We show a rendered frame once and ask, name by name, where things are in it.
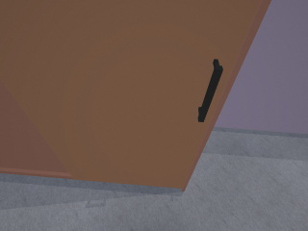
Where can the wardrobe door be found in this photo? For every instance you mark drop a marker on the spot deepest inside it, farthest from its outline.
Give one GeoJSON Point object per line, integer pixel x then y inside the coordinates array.
{"type": "Point", "coordinates": [114, 86]}
{"type": "Point", "coordinates": [21, 144]}

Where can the handle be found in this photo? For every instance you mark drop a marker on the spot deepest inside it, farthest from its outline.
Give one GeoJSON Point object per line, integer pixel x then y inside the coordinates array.
{"type": "Point", "coordinates": [203, 110]}

